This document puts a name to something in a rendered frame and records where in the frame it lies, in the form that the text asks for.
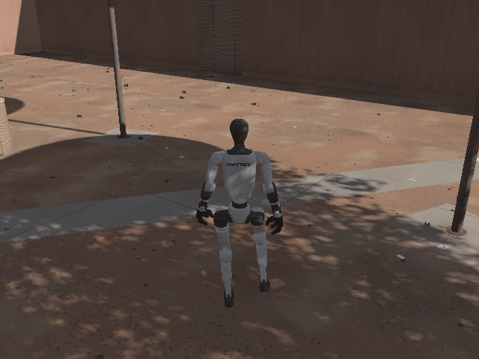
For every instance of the humanoid robot torso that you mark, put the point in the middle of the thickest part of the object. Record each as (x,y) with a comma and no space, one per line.
(239,172)

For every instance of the robot right hand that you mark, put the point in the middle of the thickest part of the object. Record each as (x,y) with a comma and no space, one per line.
(278,224)

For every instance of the left robot upper arm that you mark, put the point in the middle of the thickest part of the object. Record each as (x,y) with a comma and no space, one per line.
(215,159)

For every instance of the robot left forearm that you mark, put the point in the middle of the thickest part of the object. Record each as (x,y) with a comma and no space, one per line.
(204,199)

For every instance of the robot right forearm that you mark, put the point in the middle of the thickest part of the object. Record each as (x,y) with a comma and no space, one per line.
(274,203)

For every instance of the robot left hand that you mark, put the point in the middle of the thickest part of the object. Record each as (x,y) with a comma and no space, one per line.
(205,214)

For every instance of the left robot shin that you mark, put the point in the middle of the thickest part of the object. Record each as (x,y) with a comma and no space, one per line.
(226,274)

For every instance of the right robot upper arm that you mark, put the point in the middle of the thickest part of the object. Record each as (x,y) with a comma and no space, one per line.
(266,171)

